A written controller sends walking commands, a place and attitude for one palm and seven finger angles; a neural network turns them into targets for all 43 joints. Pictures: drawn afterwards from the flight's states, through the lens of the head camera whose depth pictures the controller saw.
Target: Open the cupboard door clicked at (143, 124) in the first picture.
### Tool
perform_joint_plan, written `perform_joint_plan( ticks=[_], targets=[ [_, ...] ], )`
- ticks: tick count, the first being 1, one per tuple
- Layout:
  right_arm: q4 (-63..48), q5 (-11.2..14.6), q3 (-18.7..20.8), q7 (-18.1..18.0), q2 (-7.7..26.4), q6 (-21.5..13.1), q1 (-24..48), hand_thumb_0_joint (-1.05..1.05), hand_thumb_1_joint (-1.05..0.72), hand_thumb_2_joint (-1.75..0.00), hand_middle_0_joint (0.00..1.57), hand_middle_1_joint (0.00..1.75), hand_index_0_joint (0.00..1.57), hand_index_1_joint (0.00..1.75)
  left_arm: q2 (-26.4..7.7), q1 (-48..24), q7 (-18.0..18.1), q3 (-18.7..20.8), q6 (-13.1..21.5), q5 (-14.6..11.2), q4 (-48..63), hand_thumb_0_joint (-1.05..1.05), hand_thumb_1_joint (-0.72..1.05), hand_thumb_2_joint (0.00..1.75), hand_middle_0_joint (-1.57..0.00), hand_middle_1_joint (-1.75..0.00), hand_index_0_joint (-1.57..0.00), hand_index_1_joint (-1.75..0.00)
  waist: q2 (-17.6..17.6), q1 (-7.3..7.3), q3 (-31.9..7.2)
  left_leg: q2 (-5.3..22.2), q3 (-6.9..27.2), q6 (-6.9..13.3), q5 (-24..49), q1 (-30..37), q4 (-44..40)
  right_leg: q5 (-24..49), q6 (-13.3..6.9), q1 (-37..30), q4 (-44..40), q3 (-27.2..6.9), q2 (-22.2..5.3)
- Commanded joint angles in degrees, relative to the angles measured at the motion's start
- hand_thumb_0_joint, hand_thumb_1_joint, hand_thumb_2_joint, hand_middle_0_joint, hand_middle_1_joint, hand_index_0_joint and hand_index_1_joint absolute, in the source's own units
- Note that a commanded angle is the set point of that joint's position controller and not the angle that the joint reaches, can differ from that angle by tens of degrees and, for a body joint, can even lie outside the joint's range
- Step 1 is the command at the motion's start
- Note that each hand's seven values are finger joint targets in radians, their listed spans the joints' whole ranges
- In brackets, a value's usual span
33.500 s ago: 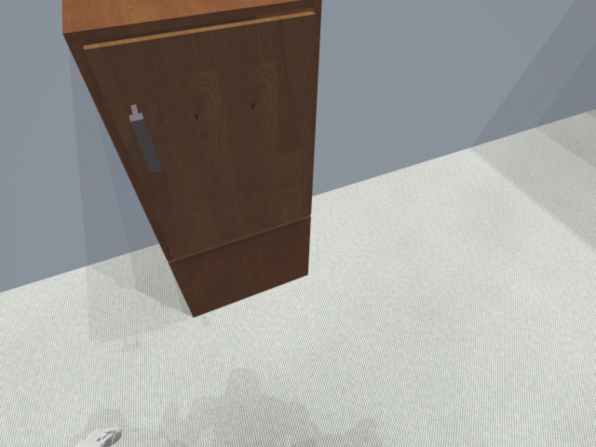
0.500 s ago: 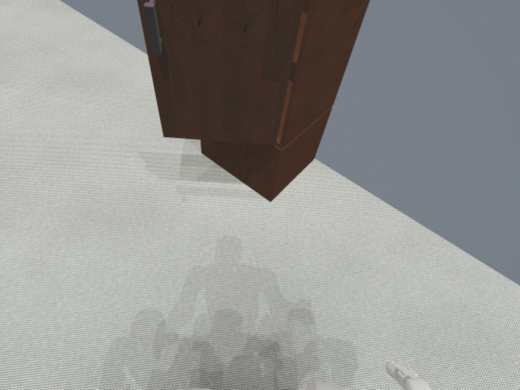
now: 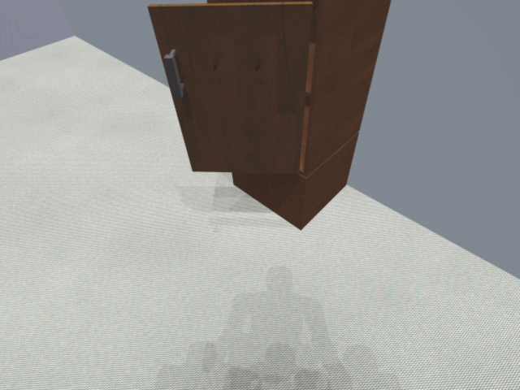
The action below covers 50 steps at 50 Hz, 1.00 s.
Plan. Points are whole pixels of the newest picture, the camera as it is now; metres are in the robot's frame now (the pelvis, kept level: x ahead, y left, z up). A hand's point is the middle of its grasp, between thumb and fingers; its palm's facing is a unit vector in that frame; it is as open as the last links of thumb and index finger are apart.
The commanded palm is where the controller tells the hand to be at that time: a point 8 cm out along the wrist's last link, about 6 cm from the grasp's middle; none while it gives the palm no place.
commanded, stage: take the last steps up to it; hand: left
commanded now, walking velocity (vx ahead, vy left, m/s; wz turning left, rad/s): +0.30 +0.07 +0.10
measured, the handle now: (175, 73) +0.92 +0.29 +0.04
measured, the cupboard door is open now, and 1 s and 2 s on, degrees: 39 39 39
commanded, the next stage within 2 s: come to a stop and stand still in 0.86 s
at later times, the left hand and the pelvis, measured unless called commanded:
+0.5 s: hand out of the picture +0.10 +0.23 -0.18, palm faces +0.14 -0.98 -0.15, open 7.4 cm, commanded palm none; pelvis +0.17 +0.07 -0.01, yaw +3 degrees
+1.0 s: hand (174, 279) +0.37 +0.22 -0.16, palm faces +0.05 -0.97 -0.23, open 7.2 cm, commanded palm none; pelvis +0.34 +0.03 +0.00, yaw +1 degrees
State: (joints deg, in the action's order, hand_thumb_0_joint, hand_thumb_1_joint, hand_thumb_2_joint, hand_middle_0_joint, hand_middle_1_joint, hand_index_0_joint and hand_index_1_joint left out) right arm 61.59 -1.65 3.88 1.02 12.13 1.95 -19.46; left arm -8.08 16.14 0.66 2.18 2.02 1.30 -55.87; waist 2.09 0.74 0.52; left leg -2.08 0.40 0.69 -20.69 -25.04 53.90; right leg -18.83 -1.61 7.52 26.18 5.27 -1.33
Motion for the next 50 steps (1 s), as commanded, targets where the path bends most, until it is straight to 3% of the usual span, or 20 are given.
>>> perform_joint_plan(
  ticks=[1,6,12,15,16,17,18,19,20,22,26,35,38,39,40,41,42,45,47,50],
  targets=[
    [-4.5,-0.1,0.5,0.4,1.7,-2.2,4.3,0.0,-0.9,-0.9,0.2,0.3,0.2,0.3,-5.5,5.2,0.4,0.9,2.4,-0.5,-0.7,0.0,0.9,0.9,-0.2,-0.3,-0.2,-0.3,-9.8,-0.78,9.9,5.1,0.9,-1.9,9.0,-14.3,7.5,8.7,-3.3,-2.4,-18.7,-9.4,-15.1],
    [-4.9,0.5,-0.1,0.7,0.4,-2.3,8.2,0.0,-0.9,-0.9,0.2,0.3,0.2,0.3,-6.7,11.0,0.6,0.5,3.3,-0.3,-4.7,0.0,0.9,0.9,-0.2,-0.3,-0.2,-0.3,-9.1,-2.21,5.5,5.9,-2.3,-2.6,9.6,-14.9,0.2,29.8,-4.0,-10.7,-14.5,-3.8,-15.3],
    [-6.4,0.7,-1.2,1.2,-0.9,-3.5,15.2,0.0,-0.9,-0.9,0.2,0.3,0.2,0.3,-7.8,13.7,0.8,0.4,2.6,0.2,-8.1,0.0,0.9,0.9,-0.2,-0.3,-0.2,-0.3,-13.9,-3.72,7.5,3.8,-7.3,-0.6,7.8,-7.7,-14.4,36.9,-4.3,-9.9,-10.9,-1.5,-15.7],
    [-3.2,0.3,-0.6,0.3,0.9,-4.5,5.5,0.0,-0.9,-0.9,0.2,0.3,0.2,0.3,-9.0,11.5,0.9,0.9,2.4,0.0,-8.4,0.0,0.9,0.9,-0.2,-0.3,-0.2,-0.3,-12.1,1.79,2.3,-0.3,-10.5,1.3,9.0,11.1,-23.0,46.9,-2.8,-4.7,2.3,1.4,-14.0],
    [-0.8,0.1,0.0,-0.3,3.7,-4.7,-2.8,0.0,-0.9,-0.9,0.2,0.3,0.2,0.3,-8.3,11.2,0.8,0.8,2.2,-0.3,-8.0,0.0,0.9,0.9,-0.2,-0.3,-0.2,-0.3,-7.6,5.46,-2.8,1.5,-8.4,2.1,12.0,23.6,-25.0,39.7,-1.8,0.9,12.6,2.5,-12.3],
    [0.5,-0.6,1.5,-1.1,10.0,-5.1,-9.7,0.0,-0.9,-0.9,0.2,0.3,0.2,0.3,-5.7,13.5,0.3,0.6,2.0,-0.9,-6.9,0.0,0.9,0.9,-0.2,-0.3,-0.2,-0.3,4.1,7.25,-10.4,15.1,8.6,6.7,16.2,37.3,-25.1,16.2,0.8,13.6,27.0,5.3,-5.7],
    [1.2,-0.2,2.4,-1.9,13.6,-4.9,-14.4,0.0,-0.9,-0.9,0.2,0.3,0.2,0.3,-3.3,12.4,0.1,-0.1,2.0,-1.2,-5.0,0.0,0.9,0.9,-0.2,-0.3,-0.2,-0.3,11.9,7.69,-15.3,25.1,23.9,12.0,22.1,42.8,-32.3,-13.9,1.1,22.5,42.3,1.9,-0.2],
    [1.1,0.2,2.3,-2.3,13.2,-4.5,-11.8,0.0,-0.9,-0.9,0.2,0.3,0.2,0.3,-3.6,8.1,0.5,0.3,1.8,-0.9,-3.6,0.0,0.9,0.9,-0.2,-0.3,-0.2,-0.3,6.6,6.72,-11.0,27.1,22.8,13.5,21.9,37.9,-34.9,-13.8,-0.6,25.9,49.6,-3.4,-2.5],
    [-0.2,0.3,1.8,-2.3,10.9,-4.9,-7.0,0.0,-0.9,-0.9,0.2,0.3,0.2,0.3,-3.8,4.9,0.4,0.3,1.7,-0.9,-2.7,0.0,0.9,0.9,-0.2,-0.3,-0.2,-0.3,3.0,4.88,-6.0,25.5,19.5,12.6,14.6,28.4,-37.4,-10.0,-0.6,27.0,52.6,-3.5,-4.4],
    [-2.3,0.2,0.2,-2.4,4.7,-5.7,0.3,0.0,-0.9,-0.9,0.2,0.3,0.2,0.3,-2.9,3.9,-0.3,0.8,0.9,0.0,-3.6,0.0,0.9,0.9,-0.2,-0.3,-0.2,-0.3,3.8,1.7,2.9,22.1,11.0,9.8,10.8,15.6,-40.7,-2.5,0.2,26.0,48.9,-5.5,-7.4],
    [-2.1,0.3,-0.6,-2.4,2.8,-6.7,1.4,0.0,-0.9,-0.9,0.2,0.3,0.2,0.3,-0.9,7.0,-1.0,1.0,-0.7,0.2,-3.9,0.0,0.9,0.9,-0.2,-0.3,-0.2,-0.3,4.3,-1.98,3.3,18.7,1.2,8.6,15.8,10.4,-43.5,1.7,1.4,21.6,38.2,-3.9,-7.4],
    [-2.4,-0.2,0.0,-1.8,4.8,-5.6,0.6,0.0,-0.9,-0.9,0.2,0.3,0.2,0.3,-4.0,-4.1,-1.9,1.7,-0.8,0.1,2.0,0.0,0.9,0.9,-0.2,-0.3,-0.2,-0.3,1.2,-1.22,6.3,18.6,-0.2,9.1,9.2,11.6,-42.8,6.8,1.5,15.8,12.9,-1.3,-5.3],
    [-1.6,-0.3,-0.1,-1.7,5.2,-5.0,0.7,0.0,-0.9,-0.9,0.2,0.3,0.2,0.3,-5.7,0.9,-1.8,2.1,-0.2,0.3,0.3,0.0,0.9,0.9,-0.2,-0.3,-0.2,-0.3,-1.2,-3.54,3.2,15.2,-3.1,6.0,8.6,11.2,-33.8,7.6,1.0,4.9,5.2,1.3,-2.5],
    [-1.5,0.1,-0.4,-1.5,4.1,-5.0,0.4,0.0,-0.9,-0.9,0.2,0.3,0.2,0.3,-8.0,5.9,-1.5,2.5,0.5,0.4,-1.3,0.0,0.9,0.9,-0.2,-0.3,-0.2,-0.3,-5.7,-5.44,0.6,11.1,-6.2,3.8,8.2,8.0,-24.7,8.1,-0.1,-3.3,1.9,-1.4,-3.4],
    [-2.3,0.7,-0.8,-1.1,1.3,-5.1,-0.5,0.0,-0.9,-0.9,0.2,0.3,0.2,0.3,-12.9,11.7,-0.9,3.5,1.4,0.8,-3.1,0.0,0.9,0.9,-0.2,-0.3,-0.2,-0.3,-18.7,-7.14,-2.8,4.4,-10.2,1.1,-0.6,-3.0,-9.8,10.9,-4.4,-13.6,-3.4,-17.4,-14.6],
    [-3.7,0.9,-0.9,-0.9,1.7,-4.9,1.1,0.0,-0.9,-0.9,0.2,0.3,0.2,0.3,-15.9,15.4,-0.4,3.7,1.4,-0.2,-4.2,0.0,0.9,0.9,-0.2,-0.3,-0.2,-0.3,-23.5,-8.02,-4.0,1.8,-8.9,-0.3,-16.6,-8.9,5.3,16.3,-10.7,-15.7,-10.6,-29.5,-24.2],
    [-3.7,0.8,-0.7,-1.1,2.6,-4.9,3.8,0.0,-0.9,-0.9,0.2,0.3,0.2,0.3,-13.6,13.1,0.2,3.4,1.8,-0.3,-4.0,0.0,0.9,0.9,-0.2,-0.3,-0.2,-0.3,-17.4,-7.37,-2.7,3.8,-2.5,-0.2,-11.9,-11.5,11.6,24.4,-11.7,-14.9,-10.0,-27.4,-22.6],
    [-2.0,0.8,-0.9,-1.2,0.3,-4.3,4.1,0.0,-0.9,-0.9,0.2,0.3,0.2,0.3,-9.1,5.3,0.6,2.0,2.2,-0.8,-2.1,0.0,0.9,0.9,-0.2,-0.3,-0.2,-0.3,-8.2,-3.16,-2.9,7.2,-0.4,-1.6,-2.2,-8.3,11.2,36.2,-8.8,-8.5,-8.5,-13.7,-17.9],
    [-0.7,0.6,-1.3,-0.9,-1.5,-3.4,1.4,0.0,-0.9,-0.9,0.2,0.3,0.2,0.3,-7.1,3.3,0.5,1.1,2.6,-0.5,-2.1,0.0,0.9,0.9,-0.2,-0.3,-0.2,-0.3,-8.5,-0.71,-2.4,7.1,-1.9,-2.5,1.6,-4.0,6.1,36.2,-6.8,-3.0,-10.1,-6.6,-14.9],
    [0.2,0.9,-1.9,-1.1,-3.4,-2.6,1.5,0.0,-0.9,-0.9,0.2,0.3,0.2,0.3,-5.6,2.1,0.7,0.2,2.4,-0.2,-3.0,0.0,0.9,0.9,-0.2,-0.3,-0.2,-0.3,-8.3,-0.06,-0.4,5.8,-3.7,-3.5,3.7,1.4,-5.9,41.2,-6.5,1.0,-10.2,-3.3,-12.9]
  ],
)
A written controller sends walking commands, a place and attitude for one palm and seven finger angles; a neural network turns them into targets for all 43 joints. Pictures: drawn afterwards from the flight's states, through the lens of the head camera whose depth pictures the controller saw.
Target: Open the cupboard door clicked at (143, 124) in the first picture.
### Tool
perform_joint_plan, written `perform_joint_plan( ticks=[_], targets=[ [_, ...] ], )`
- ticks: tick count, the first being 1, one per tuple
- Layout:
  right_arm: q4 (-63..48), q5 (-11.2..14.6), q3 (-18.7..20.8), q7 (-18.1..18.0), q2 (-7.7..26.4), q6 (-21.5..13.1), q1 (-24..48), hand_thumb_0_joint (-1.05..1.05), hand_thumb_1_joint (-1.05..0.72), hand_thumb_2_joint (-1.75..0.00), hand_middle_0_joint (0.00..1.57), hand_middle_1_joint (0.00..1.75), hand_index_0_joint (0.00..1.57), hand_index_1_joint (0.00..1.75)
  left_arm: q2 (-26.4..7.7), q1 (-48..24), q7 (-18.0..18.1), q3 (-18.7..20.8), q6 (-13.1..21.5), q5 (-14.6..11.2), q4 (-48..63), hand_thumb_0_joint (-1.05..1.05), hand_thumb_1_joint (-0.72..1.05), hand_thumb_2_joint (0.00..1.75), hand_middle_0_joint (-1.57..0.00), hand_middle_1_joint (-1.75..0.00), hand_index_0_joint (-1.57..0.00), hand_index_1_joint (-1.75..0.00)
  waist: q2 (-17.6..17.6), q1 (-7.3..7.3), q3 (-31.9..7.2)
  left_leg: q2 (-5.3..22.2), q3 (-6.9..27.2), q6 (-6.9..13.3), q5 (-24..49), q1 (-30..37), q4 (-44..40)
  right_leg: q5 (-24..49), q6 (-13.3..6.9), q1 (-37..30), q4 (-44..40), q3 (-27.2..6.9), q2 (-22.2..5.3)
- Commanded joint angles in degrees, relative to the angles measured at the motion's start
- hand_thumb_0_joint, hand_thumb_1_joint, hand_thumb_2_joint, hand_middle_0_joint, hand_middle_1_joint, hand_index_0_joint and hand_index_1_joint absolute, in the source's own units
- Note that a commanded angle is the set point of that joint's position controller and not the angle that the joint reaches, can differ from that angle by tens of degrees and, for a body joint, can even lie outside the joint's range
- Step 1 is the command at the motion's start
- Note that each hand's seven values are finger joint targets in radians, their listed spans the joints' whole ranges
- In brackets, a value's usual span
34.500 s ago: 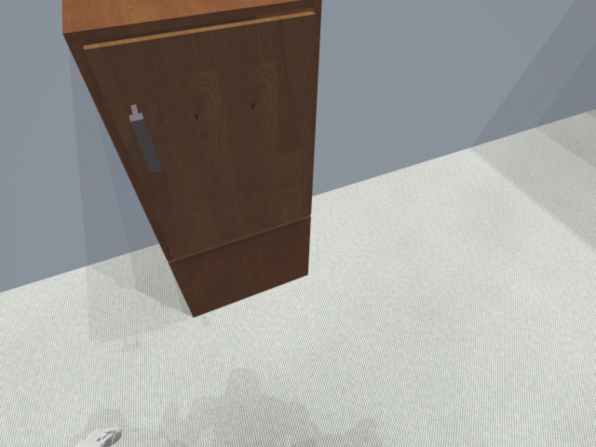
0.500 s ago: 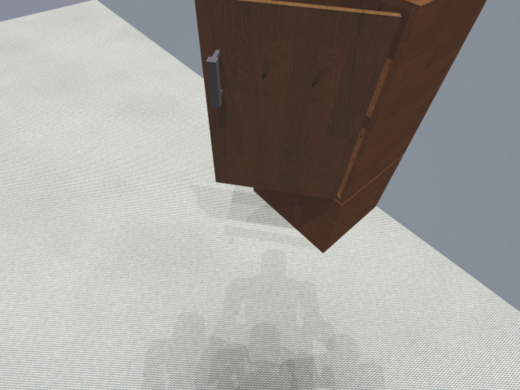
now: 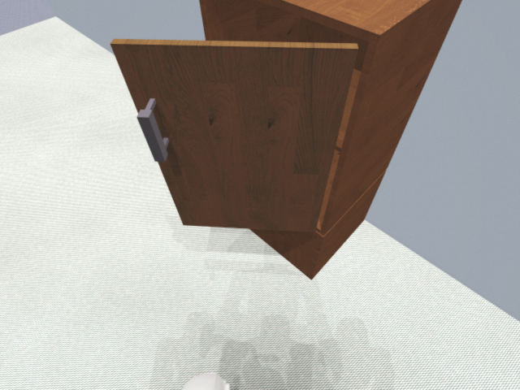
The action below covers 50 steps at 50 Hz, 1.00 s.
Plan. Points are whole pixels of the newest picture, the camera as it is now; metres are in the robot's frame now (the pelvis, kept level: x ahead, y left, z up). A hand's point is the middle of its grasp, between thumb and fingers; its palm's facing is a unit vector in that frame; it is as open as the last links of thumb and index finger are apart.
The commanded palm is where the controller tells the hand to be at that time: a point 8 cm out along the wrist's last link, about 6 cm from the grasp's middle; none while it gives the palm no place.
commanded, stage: come to a stop and stand still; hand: left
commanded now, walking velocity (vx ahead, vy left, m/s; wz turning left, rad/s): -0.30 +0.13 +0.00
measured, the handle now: (156, 130) +0.59 +0.25 +0.03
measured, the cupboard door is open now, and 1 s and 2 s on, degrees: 39 39 39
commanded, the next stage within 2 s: look again from close up in 0.86 s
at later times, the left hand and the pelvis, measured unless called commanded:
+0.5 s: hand out of the picture +0.08 +0.21 -0.18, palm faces +0.01 -0.97 -0.25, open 7.4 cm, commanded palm none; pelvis +0.01 +0.01 -0.01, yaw -2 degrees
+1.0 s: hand out of the picture +0.00 +0.18 -0.19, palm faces +0.03 -0.98 -0.19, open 7.4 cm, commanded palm none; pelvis +0.00 +0.01 -0.01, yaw -1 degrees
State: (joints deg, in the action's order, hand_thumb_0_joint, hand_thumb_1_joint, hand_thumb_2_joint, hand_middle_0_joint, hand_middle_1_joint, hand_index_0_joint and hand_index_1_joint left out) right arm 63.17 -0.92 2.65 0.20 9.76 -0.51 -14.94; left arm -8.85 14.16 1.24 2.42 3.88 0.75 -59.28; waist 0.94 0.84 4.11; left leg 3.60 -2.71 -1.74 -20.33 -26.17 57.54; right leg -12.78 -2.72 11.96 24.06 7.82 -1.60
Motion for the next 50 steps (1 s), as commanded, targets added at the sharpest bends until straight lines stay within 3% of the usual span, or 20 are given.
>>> perform_joint_plan(
  ticks=[1,6,9,12,15,19,23,25,26,27,28,29,33,37,40,42,45,48,49,50],
  targets=[
    [-1.4,0.4,-1.0,-0.5,-1.0,0.0,-2.8,0.0,-0.9,-0.9,0.2,0.3,0.2,0.3,-5.5,3.9,0.2,-0.1,0.2,0.4,0.3,0.0,0.9,0.9,-0.2,-0.3,-0.2,-0.3,-6.2,-0.21,-4.5,-0.6,-1.0,-1.2,3.5,3.9,-13.1,37.7,-5.6,-4.3,-6.9,-5.8,-12.8],
    [-1.8,0.5,-0.5,-1.2,2.4,0.4,-1.7,0.0,-0.9,-0.9,0.2,0.3,0.2,0.3,-8.2,3.6,1.2,0.5,-2.0,-0.1,-1.1,0.0,0.9,0.9,-0.2,-0.3,-0.2,-0.3,-7.5,0.2,-5.4,-2.1,-0.6,-0.7,17.9,14.3,-31.4,34.7,-2.8,-2.8,2.9,-6.1,-11.5],
    [-2.9,0.3,1.2,-2.4,9.7,0.6,-3.5,0.0,-0.9,-0.9,0.2,0.3,0.2,0.3,-4.0,7.1,2.0,-0.2,-3.9,-0.6,0.1,0.0,0.9,0.9,-0.2,-0.3,-0.2,-0.3,6.5,-0.15,-8.4,13.6,11.4,9.1,59.0,22.3,-30.8,-6.5,3.3,4.5,11.1,-2.6,-2.8],
    [-4.4,-0.2,1.1,-3.6,9.6,1.2,0.2,0.0,-0.9,-0.9,0.2,0.3,0.2,0.3,-4.7,5.8,1.7,0.2,-6.0,-0.3,0.7,0.0,0.9,0.9,-0.2,-0.3,-0.2,-0.3,14.3,-0.3,-5.0,16.5,14.4,14.1,52.1,14.9,-36.9,-24.3,3.6,6.8,29.7,-6.5,-0.9],
    [-6.6,-0.5,1.5,-3.8,9.5,1.7,3.1,0.0,-0.9,-0.9,0.2,0.3,0.2,0.3,-5.6,4.5,1.3,1.1,-6.5,-0.2,1.8,0.0,0.9,0.9,-0.2,-0.3,-0.2,-0.3,8.3,-0.55,-7.1,16.0,13.2,15.0,47.8,16.1,-34.7,-21.8,3.5,10.2,36.1,-8.7,-0.1],
    [-8.0,-0.7,2.5,-3.5,10.8,1.8,4.4,0.0,-0.9,-0.9,0.2,0.3,0.2,0.3,-4.6,3.4,0.6,1.7,-6.9,0.1,3.8,0.0,0.9,0.9,-0.2,-0.3,-0.2,-0.3,5.4,-0.43,-10.0,15.3,12.5,13.4,30.4,16.0,-37.1,-18.0,4.2,11.2,35.3,-8.4,0.2],
    [-8.1,-0.9,2.8,-2.6,10.9,1.7,4.4,0.0,-0.9,-0.9,0.2,0.3,0.2,0.3,-3.9,3.6,0.2,1.2,-6.4,0.2,4.9,0.0,0.9,0.9,-0.2,-0.3,-0.2,-0.3,9.4,-0.26,-9.4,13.5,13.0,11.3,14.6,12.9,-39.5,-15.9,3.5,4.4,18.9,-5.6,0.0],
    [-7.8,-0.6,2.6,-2.1,9.9,2.0,5.0,0.0,-0.9,-0.9,0.2,0.3,0.2,0.3,-4.1,7.9,0.1,1.0,-5.6,0.3,3.3,0.0,0.9,0.9,-0.2,-0.3,-0.2,-0.3,5.8,-2.24,-8.8,9.4,10.8,8.1,4.2,7.9,-37.7,-6.8,2.9,-4.7,4.0,-3.6,1.2],
    [-8.2,-0.2,2.5,-1.7,8.1,2.3,4.8,0.0,-0.9,-0.9,0.2,0.3,0.2,0.3,-5.9,10.1,0.3,1.3,-5.4,0.6,2.5,0.0,0.9,0.9,-0.2,-0.3,-0.2,-0.3,0.1,-3.03,-7.9,5.2,7.3,4.9,-2.8,3.1,-34.6,-6.1,2.2,-9.1,-3.9,-7.0,-1.3],
    [-9.1,0.4,1.7,-1.3,4.2,2.8,5.6,0.0,-0.9,-0.9,0.2,0.3,0.2,0.3,-9.6,9.3,0.5,1.6,-4.8,1.1,2.8,0.0,0.9,0.9,-0.2,-0.3,-0.2,-0.3,-12.5,-2.54,-4.9,-1.3,2.1,0.8,-6.9,-1.3,-26.7,-18.6,-1.5,-4.9,-12.4,-20.8,-11.6],
    [-10.3,0.0,1.3,-0.5,4.3,3.0,8.3,0.0,-0.9,-0.9,0.2,0.3,0.2,0.3,-12.5,4.1,0.6,1.4,-4.7,1.0,4.7,0.0,0.9,0.9,-0.2,-0.3,-0.2,-0.3,-16.8,-2.68,0.4,-2.4,1.1,-0.2,-7.0,-0.4,-20.1,-28.1,-5.2,6.2,-18.5,-27.7,-19.0],
    [-10.4,-0.3,1.5,0.2,5.3,2.9,8.2,0.0,-0.9,-0.9,0.2,0.3,0.2,0.3,-12.5,-0.3,0.5,0.8,-4.5,1.1,6.3,0.0,0.9,0.9,-0.2,-0.3,-0.2,-0.3,-12.3,-1.54,2.1,-2.0,2.7,0.5,-6.2,3.0,-15.0,-28.2,-6.6,12.2,-18.7,-25.8,-19.1],
    [-6.3,-0.5,1.2,0.3,4.7,2.1,2.7,0.0,-0.9,-0.9,0.2,0.3,0.2,0.3,-10.0,-1.4,0.2,0.8,-2.9,0.4,5.0,0.0,0.9,0.9,-0.2,-0.3,-0.2,-0.3,-12.1,-0.71,2.3,-2.2,1.9,0.3,1.3,3.0,-14.3,-6.6,-4.3,3.7,-12.6,-17.4,-12.8],
    [-5.6,-0.1,0.6,-0.1,4.5,1.1,2.5,0.0,-0.9,-0.9,0.2,0.3,0.2,0.3,-11.1,3.5,0.4,1.4,-2.5,0.6,2.6,0.0,0.9,0.9,-0.2,-0.3,-0.2,-0.3,-8.8,-2.83,0.9,-2.9,0.5,-0.4,-1.1,4.4,-23.7,9.0,-5.5,-4.2,-7.4,-18.0,-15.0],
    [-3.4,0.2,0.1,-0.9,4.1,0.1,-0.9,0.0,-0.9,-0.9,0.2,0.3,0.2,0.3,-10.3,3.6,0.6,1.4,-2.5,0.0,0.8,0.0,0.9,0.9,-0.2,-0.3,-0.2,-0.3,-7.4,-2.05,-2.9,-2.9,0.9,0.2,11.0,14.1,-35.5,20.8,-2.5,-5.3,-0.1,-13.9,-11.7],
    [-2.6,0.1,0.2,-1.7,6.6,-0.6,-2.4,0.0,-0.9,-0.9,0.2,0.3,0.2,0.3,-8.0,4.8,0.7,0.8,-2.7,-0.5,0.4,0.0,0.9,0.9,-0.2,-0.3,-0.2,-0.3,-1.0,-2.34,-7.6,2.7,4.4,2.4,29.8,21.8,-32.4,19.7,0.2,-2.7,3.3,-10.0,-7.7],
    [-1.2,0.2,-0.1,-2.5,6.5,-0.2,-2.7,0.0,-0.9,-0.9,0.2,0.3,0.2,0.3,-6.3,2.8,1.1,0.2,-3.8,-0.3,-0.5,0.0,0.9,0.9,-0.2,-0.3,-0.2,-0.3,3.2,-1.66,-6.4,3.7,5.4,3.7,31.7,20.6,-32.6,10.5,1.3,-2.5,1.8,-8.3,-5.5],
    [-5.6,1.0,-1.4,-1.6,7.7,-1.1,3.0,0.0,-0.9,-0.9,0.2,0.3,0.2,0.3,-6.4,9.2,3.2,-1.2,-2.2,0.3,-3.8,0.0,0.9,0.9,-0.2,-0.3,-0.2,-0.3,7.1,-3.46,-1.1,3.7,4.1,2.9,29.3,14.9,-24.4,12.7,1.0,0.0,-2.9,-11.4,-6.4],
    [-7.0,0.3,-1.4,-1.1,4.7,-0.6,-0.3,0.0,-0.9,-0.9,0.2,0.3,0.2,0.3,-9.6,5.6,2.6,-0.8,-1.8,0.3,-0.7,0.0,0.9,0.9,-0.2,-0.3,-0.2,-0.3,5.8,-0.39,-2.4,1.1,4.0,2.2,12.9,13.0,-26.9,4.5,-0.9,0.9,-1.8,-13.1,-8.4],
    [-6.9,-0.3,-1.5,-0.8,4.5,-0.5,0.1,0.0,-0.9,-0.9,0.2,0.3,0.2,0.3,-10.0,3.2,1.9,-0.6,-1.6,0.5,0.2,0.0,0.9,0.9,-0.2,-0.3,-0.2,-0.3,6.8,-1.08,-0.1,0.3,3.7,2.2,9.8,12.3,-28.6,3.8,-1.0,2.2,-0.4,-12.5,-7.7]
  ],
)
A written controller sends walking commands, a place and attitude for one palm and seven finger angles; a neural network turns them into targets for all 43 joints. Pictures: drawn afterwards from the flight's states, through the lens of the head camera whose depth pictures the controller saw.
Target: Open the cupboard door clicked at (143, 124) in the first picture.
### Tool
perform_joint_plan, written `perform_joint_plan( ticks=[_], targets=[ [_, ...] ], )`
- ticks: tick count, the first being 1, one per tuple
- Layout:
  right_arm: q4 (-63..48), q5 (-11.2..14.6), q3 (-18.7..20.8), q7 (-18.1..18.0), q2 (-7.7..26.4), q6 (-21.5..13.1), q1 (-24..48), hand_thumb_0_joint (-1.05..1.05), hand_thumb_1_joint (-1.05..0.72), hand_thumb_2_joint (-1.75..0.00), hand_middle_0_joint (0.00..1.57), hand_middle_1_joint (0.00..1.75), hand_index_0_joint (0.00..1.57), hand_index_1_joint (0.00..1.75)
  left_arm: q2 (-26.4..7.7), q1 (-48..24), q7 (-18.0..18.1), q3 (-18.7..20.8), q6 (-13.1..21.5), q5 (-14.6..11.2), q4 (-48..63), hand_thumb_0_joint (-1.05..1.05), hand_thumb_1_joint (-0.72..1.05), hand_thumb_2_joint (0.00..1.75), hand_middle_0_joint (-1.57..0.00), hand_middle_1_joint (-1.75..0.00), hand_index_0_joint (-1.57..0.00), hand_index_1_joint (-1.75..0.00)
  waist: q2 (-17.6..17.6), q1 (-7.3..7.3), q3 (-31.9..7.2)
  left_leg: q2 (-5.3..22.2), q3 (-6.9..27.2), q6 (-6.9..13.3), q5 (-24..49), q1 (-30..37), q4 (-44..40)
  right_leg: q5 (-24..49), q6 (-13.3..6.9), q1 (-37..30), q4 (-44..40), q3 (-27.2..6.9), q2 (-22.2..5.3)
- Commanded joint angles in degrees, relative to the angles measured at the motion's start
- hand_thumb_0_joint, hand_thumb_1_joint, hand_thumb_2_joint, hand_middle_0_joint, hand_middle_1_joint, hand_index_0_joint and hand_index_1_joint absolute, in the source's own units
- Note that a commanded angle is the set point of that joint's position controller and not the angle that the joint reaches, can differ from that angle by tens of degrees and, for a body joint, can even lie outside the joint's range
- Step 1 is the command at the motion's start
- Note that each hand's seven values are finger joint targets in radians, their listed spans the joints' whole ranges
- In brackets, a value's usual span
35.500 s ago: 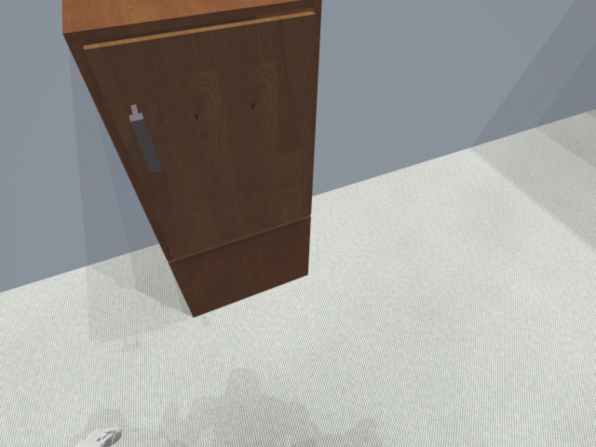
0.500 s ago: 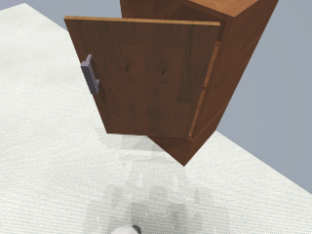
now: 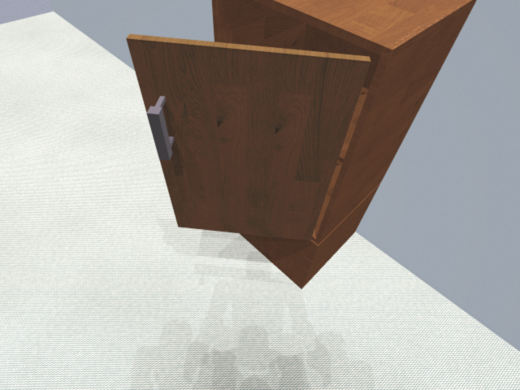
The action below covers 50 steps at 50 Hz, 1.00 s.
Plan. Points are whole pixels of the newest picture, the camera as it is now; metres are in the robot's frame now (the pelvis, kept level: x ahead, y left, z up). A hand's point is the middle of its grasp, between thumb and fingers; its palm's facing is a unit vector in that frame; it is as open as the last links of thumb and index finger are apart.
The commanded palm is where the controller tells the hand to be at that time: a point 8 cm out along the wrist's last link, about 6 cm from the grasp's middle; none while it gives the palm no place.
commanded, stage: look again from close up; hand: left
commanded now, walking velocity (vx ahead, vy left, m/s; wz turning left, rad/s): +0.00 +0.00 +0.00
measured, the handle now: (163, 128) +0.58 +0.25 +0.04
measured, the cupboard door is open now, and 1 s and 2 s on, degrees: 39 39 39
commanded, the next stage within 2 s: raise the hand with hooked fingers in 0.44 s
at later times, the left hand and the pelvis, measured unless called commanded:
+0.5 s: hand out of the picture +0.02 +0.20 -0.17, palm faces -0.02 -0.97 -0.25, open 7.4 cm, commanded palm none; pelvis +0.00 +0.01 +0.00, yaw -1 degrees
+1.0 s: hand out of the picture +0.12 +0.21 -0.05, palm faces +0.11 -0.99 -0.06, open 8.8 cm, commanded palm +0.13 +0.26 -0.03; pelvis -0.03 -0.05 -0.07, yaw +2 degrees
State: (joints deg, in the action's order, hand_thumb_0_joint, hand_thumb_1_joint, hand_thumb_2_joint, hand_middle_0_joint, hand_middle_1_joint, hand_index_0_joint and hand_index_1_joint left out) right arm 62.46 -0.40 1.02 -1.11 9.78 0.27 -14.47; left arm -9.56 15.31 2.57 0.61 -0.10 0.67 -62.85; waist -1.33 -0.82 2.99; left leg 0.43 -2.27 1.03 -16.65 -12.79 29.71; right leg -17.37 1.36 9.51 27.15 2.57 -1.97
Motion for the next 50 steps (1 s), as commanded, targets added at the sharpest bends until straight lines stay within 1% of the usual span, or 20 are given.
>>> perform_joint_plan(
  ticks=[1,5,9,14,26,27,28,29,30,31,32,33,35,36,38,40,43,46,47,50],
  targets=[
    [-6.3,-0.8,0.1,0.4,5.3,-1.4,-2.8,0.0,-0.9,-0.9,0.2,0.3,0.2,0.3,-8.2,1.4,0.4,1.0,2.3,0.7,3.6,0.0,0.9,0.9,-0.2,-0.3,-0.2,-0.3,7.3,1.86,-0.2,4.5,4.5,0.1,7.7,-1.5,-1.8,4.4,-4.7,4.4,-1.9,-5.0,-5.2],
    [-7.8,-0.6,0.1,-0.1,7.0,-2.2,-2.7,0.0,-0.9,-0.9,0.2,0.3,0.2,0.3,-5.4,3.6,0.0,0.3,1.4,0.7,3.9,0.0,0.9,0.9,-0.2,-0.3,-0.2,-0.3,6.0,0.37,-2.0,7.2,8.6,2.7,13.8,-2.6,-6.2,1.2,-3.0,1.6,2.1,-1.0,-1.5],
    [-8.4,-0.5,0.2,-0.3,7.8,-2.1,-1.6,0.0,-0.9,-0.9,0.2,0.3,0.2,0.3,-5.7,2.8,-0.2,0.2,1.0,0.5,4.2,0.0,0.9,0.9,-0.2,-0.3,-0.2,-0.3,1.0,0.35,-0.2,6.4,7.9,2.6,8.3,-2.2,-8.2,1.7,-2.7,3.3,0.6,-2.3,-2.3],
    [-7.9,-0.6,0.2,-0.2,8.7,-2.2,-0.8,0.0,-0.9,-0.9,0.2,0.3,0.2,0.3,-7.0,2.4,-0.5,0.3,0.7,0.6,4.7,0.0,0.9,0.9,-0.2,-0.3,-0.2,-0.3,1.8,0.2,1.3,6.1,7.8,2.6,5.6,-2.2,-10.6,2.8,-2.4,3.9,-0.1,-2.8,-2.7],
    [-5.0,-0.4,0.0,-0.4,8.8,-2.7,-0.2,0.0,-0.9,-0.9,0.2,0.3,0.2,0.3,-9.4,1.2,-0.5,0.5,1.2,0.3,4.4,0.0,0.9,0.9,-0.2,-0.3,-0.2,-0.3,1.4,0.26,-3.9,5.4,4.3,1.9,17.8,3.6,-6.9,12.8,-2.4,1.0,-1.1,-4.0,-4.2],
    [-7.5,0.5,0.2,0.1,9.8,-2.2,0.9,0.0,-0.9,-0.9,0.2,0.3,0.2,0.3,-7.3,5.2,1.6,0.0,1.6,0.6,2.5,0.0,0.9,0.9,-0.2,-0.3,-0.2,-0.3,-5.6,-0.06,-3.2,7.7,4.0,0.3,21.7,0.8,1.4,16.9,-1.5,1.5,-3.0,-5.2,-5.3],
    [-25.2,2.9,2.7,-1.9,15.8,-10.5,-1.7,0.0,-0.9,-0.9,0.2,0.3,0.2,0.3,-25.0,-37.5,1.9,14.6,13.7,-8.8,90.6,0.0,0.88,0.89,-0.2,-0.32,-0.2,-0.32,5.4,5.75,-30.2,1.0,4.2,-0.5,31.0,14.8,-2.8,25.4,-3.4,1.1,3.2,1.0,0.4],
    [-22.3,2.1,0.4,-4.2,10.7,-15.8,3.1,0.0,-0.9,-0.9,0.2,0.3,0.2,0.3,-19.6,-6.8,2.7,11.5,10.6,-4.7,73.5,0.0,0.85,0.88,-0.2,-0.33,-0.2,-0.33,15.5,-0.03,-27.5,3.5,3.8,-0.5,39.1,21.3,-3.8,12.0,-3.5,5.1,7.4,1.2,1.6],
    [-18.0,2.7,0.8,-4.6,10.2,-17.0,3.8,0.0,-0.9,-0.9,0.2,0.3,0.2,0.3,-16.5,-5.5,5.3,10.5,8.2,-6.5,68.0,0.0,0.83,0.87,-0.21,-0.34,-0.21,-0.34,15.0,1.05,-22.8,2.9,3.1,-2.4,34.0,14.1,-3.4,5.8,-3.1,6.2,6.8,2.3,1.1],
    [-17.5,3.6,1.3,-3.9,7.7,-16.5,1.2,0.0,-0.9,-0.9,0.2,0.3,0.2,0.3,-0.9,10.6,4.5,2.1,3.5,-8.3,57.5,0.0,0.81,0.86,-0.21,-0.36,-0.21,-0.36,9.6,2.81,-14.3,3.1,3.4,-2.1,29.6,10.0,-4.0,4.0,-2.2,10.1,5.0,2.8,1.3],
    [-22.2,3.3,2.1,-3.5,10.1,-17.0,3.4,0.0,-0.9,-0.9,0.2,0.3,0.2,0.3,-5.1,0.1,3.2,6.2,5.6,-9.9,67.1,0.0,0.78,0.85,-0.21,-0.37,-0.21,-0.37,9.0,2.53,-6.4,1.9,3.8,-1.4,22.8,3.5,-2.3,7.2,-2.2,10.3,3.3,2.8,0.8],
    [-23.0,2.5,3.2,-3.6,11.5,-17.2,3.2,0.0,-0.9,-0.9,0.2,0.3,0.2,0.3,-10.2,-0.2,1.8,11.5,8.6,-9.6,65.4,0.0,0.76,0.84,-0.21,-0.39,-0.21,-0.39,6.5,3.47,-7.1,1.0,3.2,-1.3,18.0,0.6,0.4,8.6,-2.4,11.4,2.5,3.3,0.9],
    [-24.8,1.5,4.2,-3.2,11.0,-16.8,3.9,0.0,-0.9,-0.9,0.2,0.3,0.2,0.3,-9.9,14.1,-2.4,17.1,14.4,-10.1,53.3,0.0,0.71,0.82,-0.21,-0.42,-0.21,-0.42,-1.8,-0.07,-4.2,-0.2,2.5,-1.3,16.2,-8.1,4.7,10.9,-2.6,13.7,5.7,4.6,1.7],
    [-25.9,1.1,4.3,-2.5,10.3,-16.3,4.7,0.0,-0.9,-0.9,0.2,0.3,0.2,0.3,-6.8,19.4,-5.7,16.8,17.7,-11.2,47.7,0.0,0.69,0.81,-0.22,-0.43,-0.22,-0.43,-8.0,-1.38,-4.1,-0.5,2.0,-1.6,15.2,-12.2,7.2,11.7,-2.4,16.6,8.9,4.9,2.3],
    [-28.7,1.2,5.1,-1.5,10.6,-16.0,7.2,0.0,-0.9,-0.9,0.2,0.3,0.2,0.3,-6.0,22.8,-13.5,18.1,25.0,-14.0,43.7,0.0,0.64,0.79,-0.22,-0.47,-0.22,-0.47,-14.5,-3.01,-5.4,-1.2,0.9,-1.8,10.6,-20.8,12.4,12.6,-2.0,19.8,14.6,3.4,2.2],
    [-32.3,2.3,5.6,-0.5,11.3,-16.4,8.2,0.0,-0.9,-0.9,0.2,0.3,0.2,0.3,-10.0,22.4,-21.8,21.8,30.6,-16.1,41.0,0.0,0.6,0.77,-0.22,-0.5,-0.22,-0.5,-9.1,-4.01,-8.5,-2.2,0.2,-2.1,9.0,-24.3,16.5,16.7,-1.9,18.7,17.9,0.0,0.6],
    [-36.3,2.8,5.1,-0.5,12.4,-17.7,7.9,0.0,-0.9,-0.9,0.2,0.3,0.2,0.3,-17.1,14.6,-32.3,27.2,34.1,-20.6,46.4,0.0,0.53,0.74,-0.23,-0.54,-0.23,-0.54,-3.4,-2.72,-19.1,-2.9,-0.6,-1.4,6.6,-27.7,22.5,17.7,-0.6,16.6,19.7,-6.5,-1.4],
    [-38.0,2.4,4.6,-1.8,12.2,-18.7,5.4,0.0,-0.9,-0.9,0.2,0.3,0.2,0.3,-23.3,1.5,-35.1,32.4,35.9,-25.5,59.1,0.0,0.46,0.71,-0.23,-0.58,-0.23,-0.58,2.4,-1.53,-25.9,-2.4,0.3,-0.7,4.7,-29.4,27.0,13.8,1.2,16.0,20.1,-12.2,-2.4],
    [-37.3,2.4,4.3,-2.1,11.4,-18.9,4.4,0.0,-0.9,-0.9,0.2,0.3,0.2,0.3,-23.1,-0.9,-35.1,32.6,37.5,-26.4,62.3,0.0,0.43,0.7,-0.23,-0.6,-0.23,-0.6,5.1,-0.63,-26.5,-1.6,1.0,-0.5,5.5,-28.5,28.2,14.1,1.0,16.8,20.6,-12.1,-1.9],
    [-34.5,1.9,3.5,-3.4,11.6,-20.5,2.9,0.0,-0.9,-0.9,0.2,0.3,0.2,0.3,-19.8,-13.8,-34.8,26.2,41.2,-27.2,71.6,0.0,0.36,0.67,-0.24,-0.64,-0.24,-0.64,6.1,4.03,-24.9,-0.2,2.2,0.5,4.4,-27.6,32.4,10.2,0.3,24.7,22.4,-11.3,-0.1]
  ],
)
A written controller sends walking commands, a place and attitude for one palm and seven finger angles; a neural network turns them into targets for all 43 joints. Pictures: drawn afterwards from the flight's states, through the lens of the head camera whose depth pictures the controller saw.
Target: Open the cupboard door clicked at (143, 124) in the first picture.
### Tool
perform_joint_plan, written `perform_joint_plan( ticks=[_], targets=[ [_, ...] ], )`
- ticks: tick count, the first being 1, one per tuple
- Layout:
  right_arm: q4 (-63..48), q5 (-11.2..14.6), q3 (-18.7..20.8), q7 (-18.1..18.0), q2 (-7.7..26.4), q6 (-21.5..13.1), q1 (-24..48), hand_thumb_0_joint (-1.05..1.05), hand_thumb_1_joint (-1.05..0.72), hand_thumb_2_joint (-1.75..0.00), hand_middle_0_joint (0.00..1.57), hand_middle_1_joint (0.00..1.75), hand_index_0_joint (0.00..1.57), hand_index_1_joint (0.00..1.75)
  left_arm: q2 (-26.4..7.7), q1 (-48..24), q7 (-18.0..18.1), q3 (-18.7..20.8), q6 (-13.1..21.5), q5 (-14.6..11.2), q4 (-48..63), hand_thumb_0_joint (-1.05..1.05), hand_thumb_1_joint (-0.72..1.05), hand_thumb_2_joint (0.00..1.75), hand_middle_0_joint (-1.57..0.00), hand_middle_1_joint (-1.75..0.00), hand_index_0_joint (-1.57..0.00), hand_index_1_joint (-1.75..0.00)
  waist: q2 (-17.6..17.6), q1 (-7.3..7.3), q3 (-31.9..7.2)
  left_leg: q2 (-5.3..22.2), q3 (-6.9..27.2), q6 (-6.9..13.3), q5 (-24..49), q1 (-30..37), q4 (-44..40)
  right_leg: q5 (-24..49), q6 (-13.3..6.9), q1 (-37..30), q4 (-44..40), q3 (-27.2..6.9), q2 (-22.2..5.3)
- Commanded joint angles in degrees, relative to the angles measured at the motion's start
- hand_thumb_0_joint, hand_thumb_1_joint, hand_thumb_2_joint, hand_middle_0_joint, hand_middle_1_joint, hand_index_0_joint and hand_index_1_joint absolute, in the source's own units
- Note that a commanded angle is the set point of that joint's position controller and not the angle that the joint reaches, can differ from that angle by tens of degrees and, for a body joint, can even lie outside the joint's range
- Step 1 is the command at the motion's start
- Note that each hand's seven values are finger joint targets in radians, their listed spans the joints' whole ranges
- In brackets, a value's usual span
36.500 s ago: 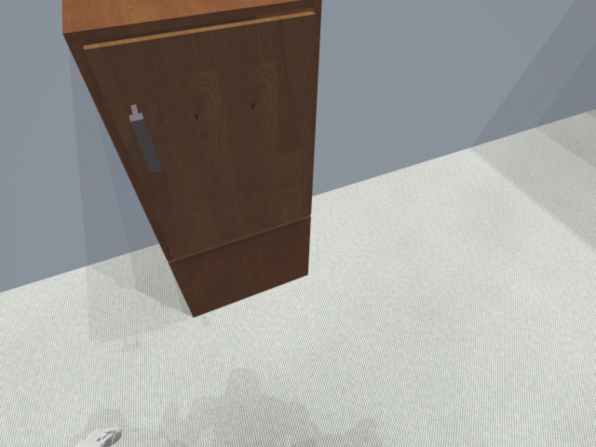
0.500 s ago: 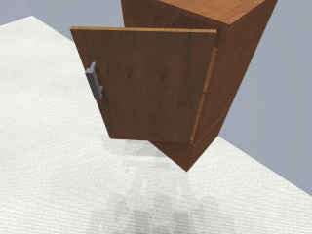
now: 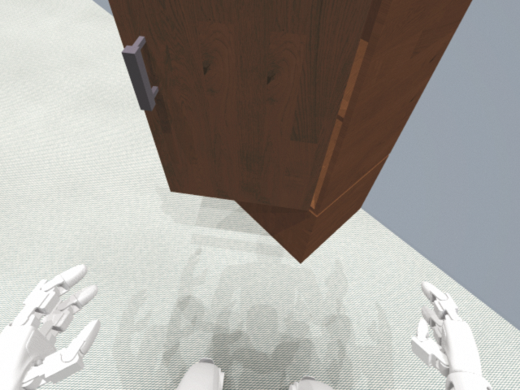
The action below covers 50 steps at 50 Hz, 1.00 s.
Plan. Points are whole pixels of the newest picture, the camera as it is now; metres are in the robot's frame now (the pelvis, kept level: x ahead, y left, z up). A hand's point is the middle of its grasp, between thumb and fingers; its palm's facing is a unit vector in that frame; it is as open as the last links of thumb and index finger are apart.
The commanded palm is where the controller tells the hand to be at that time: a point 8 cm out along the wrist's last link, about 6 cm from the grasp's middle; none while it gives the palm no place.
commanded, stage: raise the hand with hooked fingers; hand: left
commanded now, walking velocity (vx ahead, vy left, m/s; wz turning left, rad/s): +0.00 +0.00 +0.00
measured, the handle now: (144, 74) +0.62 +0.29 +0.11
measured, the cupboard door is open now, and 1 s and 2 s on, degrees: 39 39 39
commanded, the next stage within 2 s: move the hooked fingers beside the handle in 1.64 s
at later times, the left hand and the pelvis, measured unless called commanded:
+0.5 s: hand (46, 287) +0.22 +0.30 +0.06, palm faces +0.01 -1.00 -0.05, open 11.9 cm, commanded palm +0.20 +0.35 +0.08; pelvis -0.02 +0.05 +0.01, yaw -1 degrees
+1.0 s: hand (25, 228) +0.28 +0.33 +0.11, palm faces -0.01 -1.00 -0.05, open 13.9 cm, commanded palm +0.26 +0.38 +0.12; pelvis +0.00 +0.07 +0.03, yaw -1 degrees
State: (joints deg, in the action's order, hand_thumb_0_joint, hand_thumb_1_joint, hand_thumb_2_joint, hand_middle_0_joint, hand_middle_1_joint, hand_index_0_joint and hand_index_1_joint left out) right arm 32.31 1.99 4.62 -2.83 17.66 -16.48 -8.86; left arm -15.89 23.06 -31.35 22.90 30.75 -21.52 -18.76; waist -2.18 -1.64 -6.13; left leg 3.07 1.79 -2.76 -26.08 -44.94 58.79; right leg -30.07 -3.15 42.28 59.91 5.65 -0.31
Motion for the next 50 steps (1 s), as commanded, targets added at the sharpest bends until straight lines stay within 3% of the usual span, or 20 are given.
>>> perform_joint_plan(
  ticks=[1,2,5,8,10,11,15,18,20,23,25,28,30,33,36,37,40,44,45,50],
  targets=[
    [-2.8,-0.1,0.1,-2.2,4.1,-4.3,-3.1,0.0,-0.9,-0.9,0.2,0.3,0.2,0.3,-12.6,-21.3,-1.3,2.7,10.1,-4.8,25.0,0.0,0.34,0.66,-0.24,-0.66,-0.24,-0.66,5.6,5.4,-14.3,-2.3,-1.6,4.5,12.5,4.0,3.9,19.7,4.4,-6.0,-10.3,-13.6,-1.4],
    [-2.4,0.2,0.0,-2.4,4.6,-4.8,-2.8,0.0,-0.9,-0.9,0.2,0.3,0.2,0.3,-11.0,-20.3,-2.1,0.1,9.1,-4.5,22.5,0.0,0.32,0.65,-0.24,-0.68,-0.24,-0.68,6.2,6.06,-11.1,-2.1,-1.4,4.7,10.5,3.1,3.9,15.4,4.0,-3.1,-10.8,-12.9,-0.9],
    [-2.6,1.1,-0.7,-3.8,6.6,-5.5,-2.3,0.0,-0.9,-0.9,0.2,0.3,0.2,0.3,-14.0,-21.9,-5.6,-1.3,2.1,-4.1,15.0,0.0,0.25,0.62,-0.25,-0.72,-0.25,-0.72,5.4,6.25,-5.8,-2.0,-0.6,5.4,6.2,0.7,2.7,4.0,3.7,-0.2,-14.0,-13.4,-0.1],
    [-5.1,1.4,-1.4,-4.6,6.8,-4.3,-1.7,0.0,-0.9,-0.9,0.2,0.3,0.2,0.3,-21.2,-19.5,-6.0,3.6,-7.5,-2.0,12.7,0.0,0.18,0.59,-0.25,-0.76,-0.25,-0.76,5.7,2.96,-9.4,-2.3,-0.6,5.6,6.6,1.7,-1.3,0.7,3.6,-5.9,-17.0,-13.5,-1.3],
    [-7.0,1.2,-1.6,-4.3,5.9,-3.7,-1.0,0.0,-0.9,-0.9,0.2,0.3,0.2,0.3,-23.4,-16.2,-4.2,8.2,-12.1,-3.1,13.1,0.0,0.13,0.57,-0.25,-0.8,-0.25,-0.8,6.2,0.06,-12.7,-2.2,-0.1,5.2,9.3,3.7,-3.2,3.1,3.5,-10.1,-16.5,-12.5,-1.1],
    [-8.1,1.2,-1.9,-3.8,4.7,-3.2,-0.8,0.0,-0.9,-0.9,0.2,0.3,0.2,0.3,-21.7,-13.8,-2.7,8.9,-13.0,-3.8,15.5,0.0,0.11,0.56,-0.26,-0.81,-0.26,-0.81,6.1,-1.05,-14.5,-2.3,-0.5,5.1,10.7,4.9,-4.4,5.3,3.5,-11.4,-16.1,-11.0,-0.9],
    [-9.0,0.6,-1.7,-2.1,2.4,-2.6,-0.6,0.0,-0.9,-0.9,0.2,0.3,0.2,0.3,-17.4,-7.4,4.9,11.6,-12.0,-5.7,18.6,0.0,0.01,0.52,-0.26,-0.87,-0.26,-0.87,2.3,-3.04,-14.4,-2.4,-0.5,4.0,13.2,6.3,-7.4,9.3,3.1,-12.7,-14.7,-6.9,0.5],
    [-8.2,0.6,-1.4,-1.2,3.5,-2.2,-2.1,0.0,-0.9,-0.9,0.2,0.3,0.2,0.3,-13.0,-8.6,7.0,6.3,-10.6,-3.3,17.0,0.0,-0.06,0.49,-0.27,-0.92,-0.27,-0.92,2.7,-0.17,-8.9,-2.8,-0.8,3.8,8.9,6.4,-9.4,4.7,3.4,-6.7,-15.4,-4.9,0.8],
    [-8.2,0.8,-1.3,-1.3,4.8,-2.1,-3.2,0.0,-0.9,-0.9,0.2,0.3,0.2,0.3,-12.3,-11.7,6.3,3.1,-10.4,-1.6,15.2,0.0,-0.1,0.47,-0.27,-0.94,-0.27,-0.94,1.7,1.59,-5.4,-2.8,-0.5,4.1,6.2,6.3,-10.1,1.9,3.1,-3.6,-15.7,-4.3,1.2],
    [-8.4,1.1,-1.5,-1.9,6.3,-2.6,-5.1,0.0,-0.9,-0.9,0.2,0.3,0.2,0.3,-13.5,-16.6,4.2,0.2,-10.0,-0.1,17.1,0.0,-0.17,0.44,-0.28,-0.99,-0.28,-0.99,3.9,3.13,-6.3,-2.7,0.2,4.5,2.2,9.1,-12.2,0.9,2.8,-2.2,-15.7,-3.3,1.3],
    [-8.0,0.9,-1.8,-2.7,6.7,-3.1,-5.2,0.0,-0.9,-0.9,0.2,0.3,0.2,0.3,-16.6,-23.3,3.7,1.3,-9.1,-0.3,21.1,0.0,-0.22,0.42,-0.28,-1.02,-0.28,-1.02,5.9,3.38,-8.3,-2.6,1.1,4.5,2.1,11.7,-13.0,2.7,2.2,-3.2,-14.6,-2.8,1.7],
    [-7.6,0.9,-2.1,-3.3,6.3,-3.7,-5.3,0.0,-0.9,-0.9,0.2,0.3,0.2,0.3,-19.2,-24.7,4.7,4.3,-7.4,-0.6,25.3,0.0,-0.29,0.39,-0.29,-1.07,-0.29,-1.07,9.1,1.83,-13.0,-2.1,2.5,4.0,4.4,17.4,-15.1,5.9,1.6,-4.9,-13.8,-1.8,1.9],
    [-7.2,0.6,-2.6,-3.3,6.3,-3.9,-5.3,0.0,-0.9,-0.9,0.2,0.3,0.2,0.3,-20.6,-24.7,6.2,6.0,-7.4,-0.4,25.8,0.0,-0.34,0.37,-0.29,-1.1,-0.29,-1.1,12.0,1.02,-12.6,-1.9,3.7,3.3,5.9,19.2,-16.3,7.8,1.2,-5.2,-13.0,-1.1,2.2],
    [-7.3,0.8,-2.8,-2.9,5.9,-3.2,-4.6,0.0,-0.9,-0.9,0.2,0.3,0.2,0.3,-18.3,-21.3,7.4,5.1,-9.7,-0.1,22.2,0.0,-0.41,0.34,-0.29,-1.14,-0.29,-1.14,12.9,0.63,-10.2,-1.5,4.0,2.6,7.9,19.7,-17.9,9.6,1.3,-6.6,-13.9,-0.3,1.8],
    [-8.2,1.2,-3.1,-2.6,6.2,-1.7,-4.6,0.0,-0.9,-0.9,0.2,0.3,0.2,0.3,-16.9,-21.1,6.3,3.3,-15.0,0.3,16.7,0.0,-0.48,0.31,-0.3,-1.18,-0.3,-1.18,11.2,0.94,-6.9,-1.4,3.7,2.5,8.1,18.8,-19.2,10.7,1.6,-7.5,-15.7,0.0,2.0],
    [-8.5,1.3,-3.1,-2.7,6.2,-1.3,-4.6,0.0,-0.9,-0.9,0.2,0.3,0.2,0.3,-16.9,-21.9,6.0,3.3,-16.5,0.2,15.9,0.0,-0.5,0.3,-0.3,-1.2,-0.3,-1.2,9.3,0.98,-6.7,-1.4,3.7,2.5,8.1,18.5,-19.6,11.2,1.7,-8.2,-16.1,0.2,2.0],
    [-9.5,1.2,-3.3,-2.8,6.4,-0.6,-4.8,0.0,-0.9,-0.9,0.2,0.3,0.2,0.3,-17.1,-25.5,4.7,2.4,-19.2,0.5,16.0,0.0,-0.5,0.3,-0.3,-1.2,-0.3,-1.2,9.3,1.2,-6.9,-1.7,3.1,2.6,12.3,19.9,-19.2,13.8,1.5,-9.6,-17.1,0.0,2.4],
    [-9.5,0.8,-3.4,-2.8,6.3,-0.3,-5.0,0.0,-0.9,-0.9,0.2,0.3,0.2,0.3,-19.5,-31.6,4.9,3.8,-17.6,0.7,19.3,0.0,-0.5,0.3,-0.3,-1.2,-0.3,-1.2,9.3,1.59,-10.5,-1.5,3.3,2.3,17.0,24.0,-18.7,15.8,1.5,-10.0,-17.5,-0.1,2.6],
    [-9.3,0.6,-3.6,-2.8,6.2,-0.2,-5.0,0.0,-0.9,-0.9,0.2,0.3,0.2,0.3,-20.9,-33.5,4.9,4.9,-16.9,0.5,19.7,0.0,-0.5,0.3,-0.3,-1.2,-0.3,-1.2,10.6,1.36,-10.0,-1.9,3.0,2.2,18.0,24.5,-18.5,16.6,1.1,-10.5,-17.6,-0.4,2.8],
    [-8.0,0.6,-3.9,-3.4,6.3,0.8,-5.3,0.0,-0.9,-0.9,0.2,0.3,0.2,0.3,-22.7,-36.8,3.9,6.5,-16.6,0.7,13.9,0.0,-0.5,0.3,-0.3,-1.2,-0.3,-1.2,9.0,1.57,-9.8,-2.0,2.7,2.4,17.8,24.7,-19.1,17.0,1.1,-11.8,-18.8,-0.6,2.7]
  ],
)
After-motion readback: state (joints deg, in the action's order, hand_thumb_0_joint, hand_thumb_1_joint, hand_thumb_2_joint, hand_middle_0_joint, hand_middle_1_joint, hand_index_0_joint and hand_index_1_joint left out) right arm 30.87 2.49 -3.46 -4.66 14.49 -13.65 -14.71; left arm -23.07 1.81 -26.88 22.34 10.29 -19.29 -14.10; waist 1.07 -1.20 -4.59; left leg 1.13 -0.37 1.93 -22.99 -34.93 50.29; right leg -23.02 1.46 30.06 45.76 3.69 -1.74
